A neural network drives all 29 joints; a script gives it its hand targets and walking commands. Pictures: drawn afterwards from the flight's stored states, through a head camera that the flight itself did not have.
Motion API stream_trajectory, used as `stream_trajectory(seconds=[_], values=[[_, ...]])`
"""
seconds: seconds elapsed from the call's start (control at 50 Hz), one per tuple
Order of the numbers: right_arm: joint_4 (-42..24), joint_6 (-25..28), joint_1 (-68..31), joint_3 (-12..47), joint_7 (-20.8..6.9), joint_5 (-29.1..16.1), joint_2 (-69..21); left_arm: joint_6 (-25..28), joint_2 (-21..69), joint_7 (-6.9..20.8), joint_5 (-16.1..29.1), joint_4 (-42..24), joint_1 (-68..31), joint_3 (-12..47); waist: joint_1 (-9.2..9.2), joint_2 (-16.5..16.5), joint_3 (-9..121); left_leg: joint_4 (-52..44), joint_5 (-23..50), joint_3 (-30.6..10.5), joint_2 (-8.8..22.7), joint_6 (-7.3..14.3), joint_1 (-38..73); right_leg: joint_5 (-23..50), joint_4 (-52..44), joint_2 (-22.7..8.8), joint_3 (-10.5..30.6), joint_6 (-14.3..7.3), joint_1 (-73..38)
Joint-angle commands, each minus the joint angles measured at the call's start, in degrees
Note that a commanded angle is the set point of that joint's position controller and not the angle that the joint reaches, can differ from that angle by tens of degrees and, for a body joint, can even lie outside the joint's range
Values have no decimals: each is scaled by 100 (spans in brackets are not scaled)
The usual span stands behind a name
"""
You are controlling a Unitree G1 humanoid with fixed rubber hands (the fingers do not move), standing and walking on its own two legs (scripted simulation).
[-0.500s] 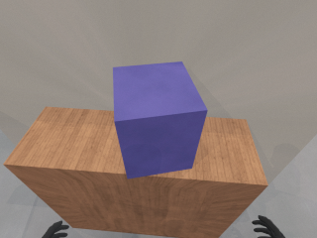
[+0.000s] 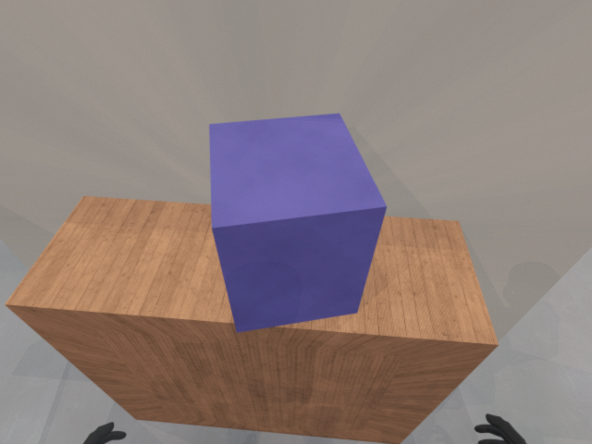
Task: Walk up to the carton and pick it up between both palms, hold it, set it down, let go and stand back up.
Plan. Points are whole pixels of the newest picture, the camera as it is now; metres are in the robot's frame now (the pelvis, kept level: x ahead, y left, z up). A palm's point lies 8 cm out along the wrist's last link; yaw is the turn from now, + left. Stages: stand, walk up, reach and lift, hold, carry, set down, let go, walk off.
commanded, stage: stand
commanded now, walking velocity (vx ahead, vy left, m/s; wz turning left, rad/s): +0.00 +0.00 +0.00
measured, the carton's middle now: (287, 224) +0.43 +0.01 +0.06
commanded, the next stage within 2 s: walk up in 0.18 s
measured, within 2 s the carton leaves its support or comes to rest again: neither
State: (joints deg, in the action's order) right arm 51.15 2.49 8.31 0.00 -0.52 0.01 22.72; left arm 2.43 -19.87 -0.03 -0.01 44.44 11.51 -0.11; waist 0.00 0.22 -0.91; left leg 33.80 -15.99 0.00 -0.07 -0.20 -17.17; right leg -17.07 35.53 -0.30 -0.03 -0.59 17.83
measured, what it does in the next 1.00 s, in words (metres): steps to the left: left foot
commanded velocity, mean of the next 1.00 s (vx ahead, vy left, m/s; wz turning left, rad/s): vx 0.00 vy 0.00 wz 0.00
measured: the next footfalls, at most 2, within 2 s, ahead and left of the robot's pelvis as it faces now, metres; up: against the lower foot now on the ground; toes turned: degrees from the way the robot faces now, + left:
left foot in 0.76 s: -0.07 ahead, +0.21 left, +0.00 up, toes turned +3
right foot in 1.16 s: -0.14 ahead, +0.10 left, +0.00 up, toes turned +2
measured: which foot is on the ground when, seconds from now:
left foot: down 0.00-0.42, up 0.44-0.74, down 0.76-1.00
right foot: down 0.00-0.78, up 0.80-1.00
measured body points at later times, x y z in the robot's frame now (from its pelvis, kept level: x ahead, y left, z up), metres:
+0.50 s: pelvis -0.02 +0.01 +0.00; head +0.00 +0.00 +0.45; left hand +0.08 +0.32 -0.10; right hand +0.11 -0.31 -0.11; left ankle -0.01 +0.13 -0.68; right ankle +0.02 -0.11 -0.73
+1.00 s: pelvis -0.15 +0.18 +0.01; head -0.07 +0.24 +0.45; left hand -0.08 +0.51 -0.14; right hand -0.05 -0.16 -0.06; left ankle -0.11 +0.22 -0.73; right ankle -0.14 +0.01 -0.64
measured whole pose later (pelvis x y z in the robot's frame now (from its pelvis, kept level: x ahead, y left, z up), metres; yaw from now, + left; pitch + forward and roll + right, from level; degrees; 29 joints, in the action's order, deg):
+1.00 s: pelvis -0.15 +0.18 +0.01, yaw +3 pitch +0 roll -5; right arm 45.8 -3.6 12.0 -2.1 0.6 0.0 24.2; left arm -2.8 -26.5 -3.9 0.0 46.8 11.9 -1.6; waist -0.4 3.1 -10.5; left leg 30.7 -13.1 1.0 -1.9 -3.4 -18.5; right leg -23.3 61.2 7.3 7.5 0.7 28.8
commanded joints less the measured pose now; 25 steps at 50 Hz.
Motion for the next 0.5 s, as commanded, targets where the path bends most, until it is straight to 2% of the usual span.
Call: stream_trajectory(seconds=[0.0,0.02,0.04,0.06,0.08,0.12,0.14,0.16,0.18,0.2,0.22,0.24,0.26,0.3,0.32,0.34,0.36,0.38,0.4,0.42,0.44,0.46,0.48], values=[[-52,78,-260,-171,35,47,906,135,-1280,2,-110,107,-483,-273,-83,25,359,-766,1110,-572,552,289,451,1100,-1088,-619,598,-227,-423],[-62,84,-254,-202,19,48,934,102,-1291,-37,-122,98,-495,-335,-35,-110,413,-772,996,-569,623,343,432,961,-1091,-624,569,-218,-511],[-7,97,-302,-220,16,86,1124,72,-1117,-18,-92,154,-612,-241,-14,-15,432,-858,783,-681,639,340,336,782,-1072,-629,567,-246,-505],[-42,124,-411,-173,-5,24,857,57,-1218,-23,-92,114,-670,-309,-27,-23,573,-923,536,-671,630,326,349,549,-1038,-589,512,-266,-582],[-98,86,-430,-219,19,86,1042,74,-1165,-2,-65,118,-543,-300,16,-61,426,-877,685,-646,626,361,318,669,-1079,-554,532,-221,-553],[49,82,-341,-153,22,113,1045,82,-1215,25,-59,274,-363,-255,123,-24,484,-937,658,-741,698,406,400,545,-1097,-621,653,-269,-564],[14,76,-482,-236,38,78,1142,66,-1167,3,-104,291,-325,-239,79,226,471,-865,561,-632,572,285,420,556,-1187,-671,660,-264,-485],[23,67,-230,-213,28,58,1024,62,-1278,2,-116,235,-524,-253,-85,444,265,-840,452,-571,545,266,319,366,-1208,-655,655,-271,-318],[98,45,-385,-169,36,34,910,83,-1111,0,-131,188,-633,-243,-32,104,446,-810,388,-629,584,319,496,195,-1388,-710,803,-247,-249],[153,46,-279,-177,40,57,1036,99,-1166,2,-136,225,-554,-249,-15,168,517,-865,259,-721,596,320,501,237,-1365,-677,739,-280,-362],[80,49,-580,-188,39,96,1112,88,-1209,23,-72,256,-543,-260,39,157,397,-906,241,-668,566,387,378,211,-1409,-680,808,-244,-253],[94,47,-383,-149,-3,81,893,94,-1249,6,-104,337,-610,-212,-100,194,375,-943,314,-649,537,322,445,197,-1398,-659,729,-239,-284],[75,53,-375,-159,3,67,961,102,-1221,2,-108,323,-522,-233,-37,145,399,-868,359,-614,517,338,440,260,-1439,-751,829,-284,-354],[234,13,-346,-185,18,67,991,106,-1239,0,-118,320,-509,-244,20,105,380,-885,354,-586,503,305,439,114,-1372,-735,789,-250,-322],[170,28,-420,-190,21,-6,925,79,-1336,6,-145,325,-617,-240,-103,19,379,-896,425,-573,537,281,590,153,-1517,-697,804,-250,-229],[146,64,-289,-202,38,38,1035,62,-1150,24,-78,409,-514,-243,-61,185,424,-921,442,-725,618,336,484,312,-1388,-663,691,-231,-386],[-345,-240,-445,-420,-11,165,1431,42,-1679,-100,9,195,-214,-395,98,-316,-469,59,1610,-321,365,364,-219,2097,-1025,-880,1116,-367,69],[-516,-366,-436,-388,-38,93,1192,22,-1990,-179,2,209,128,-521,82,283,-46,951,1316,-170,114,295,-413,2886,-1103,-1377,1539,-763,-309],[-626,-459,-343,-438,-56,83,1125,13,-2167,-250,13,127,304,-588,229,643,-61,1980,-274,-144,-257,226,-824,3693,-1308,-2046,2160,-1334,-396],[-745,-556,-387,-424,-25,172,1075,36,-2322,-320,-54,43,349,-656,220,801,-58,2853,-1633,-451,-142,194,-1239,4398,-1316,-2542,2599,-1761,-441],[-788,-617,-269,-420,-30,164,1087,58,-2236,-360,-89,-55,291,-729,234,685,-104,3203,-1598,-727,84,174,-1331,3944,-1355,-2600,2446,-1822,-244],[-798,-614,-150,-473,-93,117,1252,13,-2104,-381,-62,-116,168,-710,125,469,-21,3402,-1564,-808,131,215,-1193,3483,-1315,-2446,2265,-1835,-50],[-791,-634,-114,-470,-101,120,1205,-16,-2027,-372,-44,-116,-10,-696,102,370,-287,3609,-1384,-798,-12,243,-934,3164,-1210,-2080,1865,-1632,548]])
